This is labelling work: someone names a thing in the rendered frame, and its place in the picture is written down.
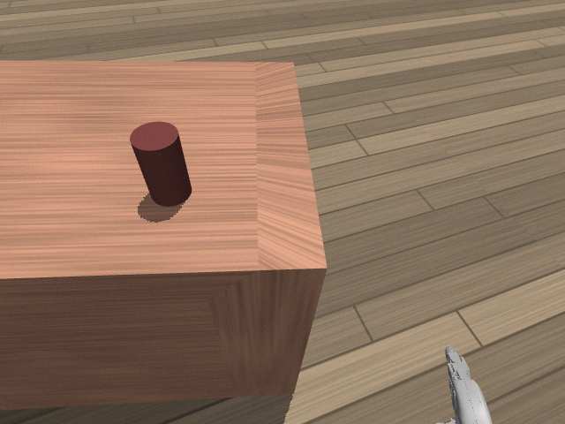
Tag can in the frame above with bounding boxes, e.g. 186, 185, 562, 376
130, 122, 192, 207

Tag right robot hand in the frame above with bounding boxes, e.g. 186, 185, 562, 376
435, 346, 493, 424

